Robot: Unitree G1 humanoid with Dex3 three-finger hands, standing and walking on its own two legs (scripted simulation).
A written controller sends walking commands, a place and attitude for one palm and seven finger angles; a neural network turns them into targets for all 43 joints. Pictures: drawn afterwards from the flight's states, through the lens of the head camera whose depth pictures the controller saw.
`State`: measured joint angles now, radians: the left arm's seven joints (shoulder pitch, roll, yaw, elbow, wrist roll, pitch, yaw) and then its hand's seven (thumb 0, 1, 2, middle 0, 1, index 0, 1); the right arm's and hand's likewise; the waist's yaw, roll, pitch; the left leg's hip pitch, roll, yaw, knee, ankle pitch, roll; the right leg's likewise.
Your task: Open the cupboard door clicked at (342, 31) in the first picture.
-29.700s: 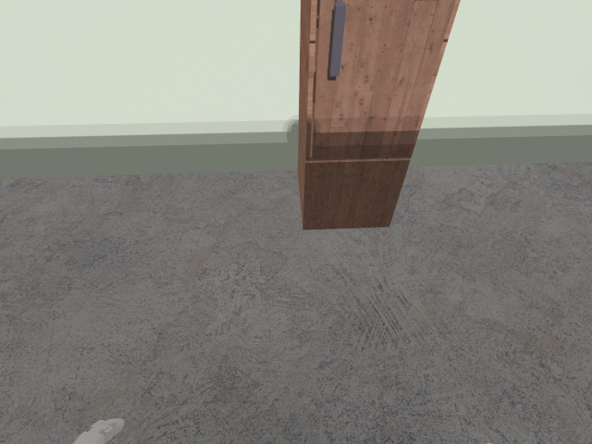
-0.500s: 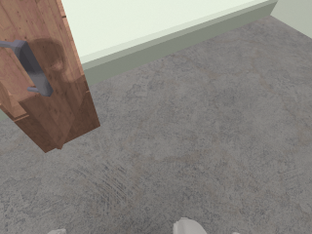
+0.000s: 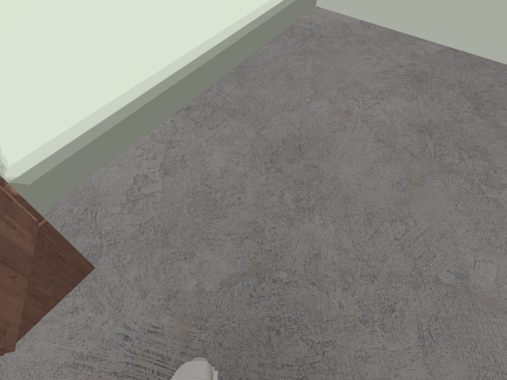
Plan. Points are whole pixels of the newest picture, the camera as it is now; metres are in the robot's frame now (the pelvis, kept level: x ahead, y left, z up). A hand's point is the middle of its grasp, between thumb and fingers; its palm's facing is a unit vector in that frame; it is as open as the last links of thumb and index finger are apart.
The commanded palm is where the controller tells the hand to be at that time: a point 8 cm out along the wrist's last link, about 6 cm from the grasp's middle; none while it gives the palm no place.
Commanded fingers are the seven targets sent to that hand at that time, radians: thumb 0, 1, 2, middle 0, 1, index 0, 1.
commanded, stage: walk to a spot facing it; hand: left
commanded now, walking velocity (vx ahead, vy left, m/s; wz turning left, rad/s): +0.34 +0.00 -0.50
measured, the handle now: out of the picture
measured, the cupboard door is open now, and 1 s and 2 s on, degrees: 49 49 49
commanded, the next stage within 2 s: turn to face it in 1.36 s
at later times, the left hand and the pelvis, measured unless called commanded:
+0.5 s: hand (224, 246) +0.40 +0.10 -0.17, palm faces -0.35 -0.92 -0.20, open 7.4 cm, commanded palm none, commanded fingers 0.00 0.90 0.90 -0.20 -0.30 -0.20 -0.30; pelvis +0.20 -0.04 -0.02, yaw -15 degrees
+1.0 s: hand (239, 244) +0.42 +0.06 -0.19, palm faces -0.21 -0.97 -0.15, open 7.3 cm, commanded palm none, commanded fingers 0.00 0.90 0.90 -0.20 -0.30 -0.20 -0.30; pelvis +0.44 -0.12 -0.02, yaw -18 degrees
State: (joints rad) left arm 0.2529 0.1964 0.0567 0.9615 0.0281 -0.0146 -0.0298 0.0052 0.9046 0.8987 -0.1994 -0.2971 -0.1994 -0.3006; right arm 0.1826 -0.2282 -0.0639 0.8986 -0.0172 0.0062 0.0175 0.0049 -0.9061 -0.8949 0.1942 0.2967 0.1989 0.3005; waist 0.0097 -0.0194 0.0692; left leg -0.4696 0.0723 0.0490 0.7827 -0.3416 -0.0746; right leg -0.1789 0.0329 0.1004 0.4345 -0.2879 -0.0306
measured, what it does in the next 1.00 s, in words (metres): walks ahead, turning right: left foot, then right foot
